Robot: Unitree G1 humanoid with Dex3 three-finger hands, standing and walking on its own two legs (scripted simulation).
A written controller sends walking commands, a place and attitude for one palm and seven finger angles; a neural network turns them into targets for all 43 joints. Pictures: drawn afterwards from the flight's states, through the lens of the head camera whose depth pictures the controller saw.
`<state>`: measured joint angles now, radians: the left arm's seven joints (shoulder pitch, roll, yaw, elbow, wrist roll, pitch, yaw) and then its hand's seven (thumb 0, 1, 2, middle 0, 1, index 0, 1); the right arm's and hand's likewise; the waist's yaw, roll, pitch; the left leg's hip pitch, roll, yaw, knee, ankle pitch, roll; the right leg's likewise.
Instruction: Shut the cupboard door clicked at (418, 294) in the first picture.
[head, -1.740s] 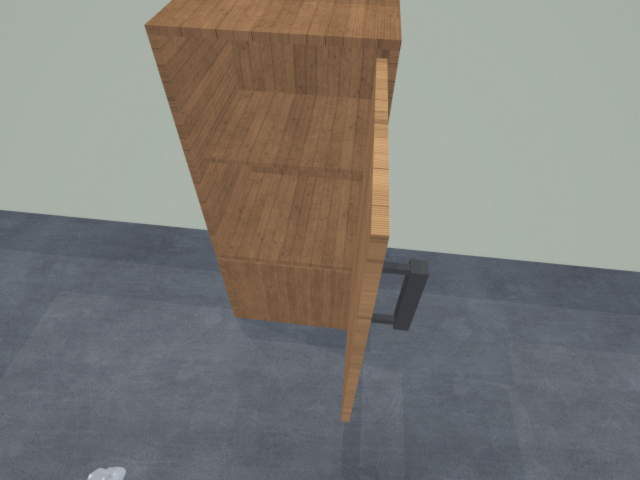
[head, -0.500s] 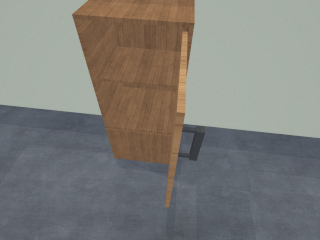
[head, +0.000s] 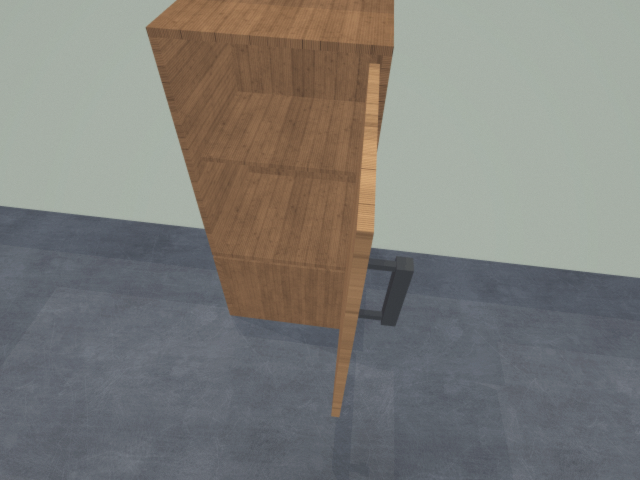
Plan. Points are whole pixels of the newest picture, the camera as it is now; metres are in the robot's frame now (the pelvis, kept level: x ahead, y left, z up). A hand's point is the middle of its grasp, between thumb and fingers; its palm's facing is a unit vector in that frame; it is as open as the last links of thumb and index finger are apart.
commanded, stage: walk around to get in front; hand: left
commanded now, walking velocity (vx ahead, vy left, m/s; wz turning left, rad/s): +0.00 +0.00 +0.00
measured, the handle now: (381, 292) +0.37 -0.06 +0.02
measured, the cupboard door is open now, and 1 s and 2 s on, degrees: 91 91 91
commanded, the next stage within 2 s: none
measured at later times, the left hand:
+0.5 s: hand out of the picture +0.05 +0.18 -0.18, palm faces -0.14 -0.95 -0.29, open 7.4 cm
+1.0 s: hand out of the picture +0.12 +0.20 -0.18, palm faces -0.37 -0.89 -0.25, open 7.4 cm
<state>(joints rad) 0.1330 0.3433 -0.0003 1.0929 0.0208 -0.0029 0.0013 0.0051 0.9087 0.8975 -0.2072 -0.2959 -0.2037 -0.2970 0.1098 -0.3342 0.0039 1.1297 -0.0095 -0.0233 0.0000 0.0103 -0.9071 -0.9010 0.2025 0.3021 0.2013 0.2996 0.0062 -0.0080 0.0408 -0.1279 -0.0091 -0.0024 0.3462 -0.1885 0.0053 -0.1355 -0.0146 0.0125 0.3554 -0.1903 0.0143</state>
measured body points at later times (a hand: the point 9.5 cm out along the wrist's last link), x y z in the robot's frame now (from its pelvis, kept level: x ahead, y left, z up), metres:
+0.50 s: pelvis -0.01 -0.03 -0.03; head +0.01 -0.05 +0.42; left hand +0.06 +0.23 -0.16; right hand +0.02 -0.29 -0.18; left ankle +0.00 +0.11 -0.73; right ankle -0.01 -0.11 -0.75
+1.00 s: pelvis -0.03 +0.02 -0.01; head +0.01 +0.03 +0.44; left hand +0.14 +0.24 -0.16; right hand -0.04 -0.26 -0.13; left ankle +0.01 +0.13 -0.75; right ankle -0.04 -0.10 -0.71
